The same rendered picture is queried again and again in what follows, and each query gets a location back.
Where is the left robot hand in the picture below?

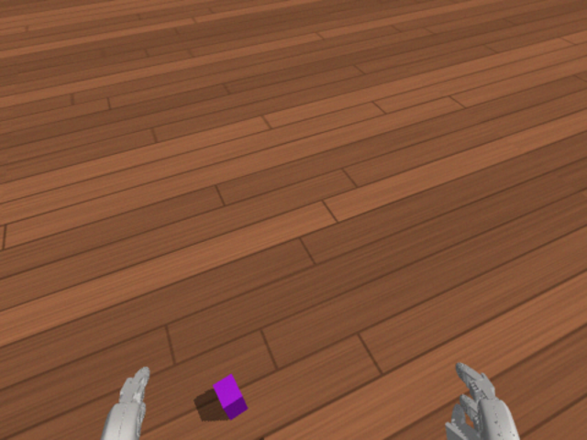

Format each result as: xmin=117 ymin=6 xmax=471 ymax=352
xmin=100 ymin=367 xmax=150 ymax=440

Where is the right robot hand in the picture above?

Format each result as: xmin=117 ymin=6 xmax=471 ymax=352
xmin=445 ymin=362 xmax=520 ymax=440

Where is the carton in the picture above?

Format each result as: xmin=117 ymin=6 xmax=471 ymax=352
xmin=213 ymin=374 xmax=248 ymax=421

